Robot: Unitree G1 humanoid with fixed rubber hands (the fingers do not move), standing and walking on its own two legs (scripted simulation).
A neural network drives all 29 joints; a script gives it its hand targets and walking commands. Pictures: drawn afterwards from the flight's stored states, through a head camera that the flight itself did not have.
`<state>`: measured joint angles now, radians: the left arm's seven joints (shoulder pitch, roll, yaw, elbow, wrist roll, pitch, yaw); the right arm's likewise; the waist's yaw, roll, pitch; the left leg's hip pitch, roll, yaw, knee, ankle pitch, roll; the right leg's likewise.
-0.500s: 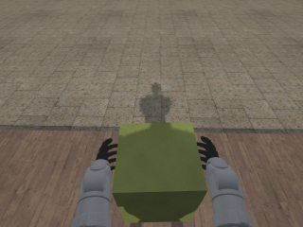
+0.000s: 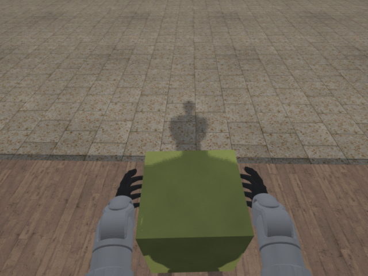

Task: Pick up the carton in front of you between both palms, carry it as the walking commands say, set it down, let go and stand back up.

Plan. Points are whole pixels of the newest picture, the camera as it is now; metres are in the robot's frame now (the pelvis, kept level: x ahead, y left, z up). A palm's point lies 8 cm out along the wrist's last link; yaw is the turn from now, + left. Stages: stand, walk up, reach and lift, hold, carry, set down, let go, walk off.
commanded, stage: reach and lift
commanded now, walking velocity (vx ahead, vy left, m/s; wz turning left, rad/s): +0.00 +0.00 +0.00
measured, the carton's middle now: (191, 213) +0.30 +0.00 -0.04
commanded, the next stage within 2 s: hold in 0.28 s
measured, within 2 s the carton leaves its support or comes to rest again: neither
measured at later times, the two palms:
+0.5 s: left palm (121, 202) +0.28 +0.15 +0.05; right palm (262, 199) +0.28 -0.15 +0.05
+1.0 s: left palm (121, 202) +0.28 +0.15 +0.05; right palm (262, 199) +0.28 -0.15 +0.05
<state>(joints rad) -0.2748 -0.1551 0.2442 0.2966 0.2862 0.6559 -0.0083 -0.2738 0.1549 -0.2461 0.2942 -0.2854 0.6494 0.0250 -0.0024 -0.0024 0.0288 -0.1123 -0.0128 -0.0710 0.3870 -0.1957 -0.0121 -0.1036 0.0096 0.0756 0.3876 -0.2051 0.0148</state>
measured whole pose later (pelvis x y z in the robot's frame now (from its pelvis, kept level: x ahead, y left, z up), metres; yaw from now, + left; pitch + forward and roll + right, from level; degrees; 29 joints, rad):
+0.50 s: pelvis +0.00 +0.00 +0.00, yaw +0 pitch -7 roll +0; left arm -0.23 -0.15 0.20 0.18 0.26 0.76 0.00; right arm -0.23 0.15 -0.19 0.18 -0.25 0.75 0.01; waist 0.00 0.00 0.03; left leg -0.04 -0.01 -0.07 0.35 -0.18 -0.01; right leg -0.03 0.01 0.07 0.35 -0.19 0.01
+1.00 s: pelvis -0.01 +0.00 +0.00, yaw +0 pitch -8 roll +0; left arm -0.28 -0.16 0.24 0.22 0.27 0.76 -0.01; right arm -0.28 0.16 -0.23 0.22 -0.27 0.75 0.02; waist 0.00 0.00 0.05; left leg -0.06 -0.01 -0.07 0.37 -0.18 -0.01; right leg -0.05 0.01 0.08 0.38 -0.19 0.02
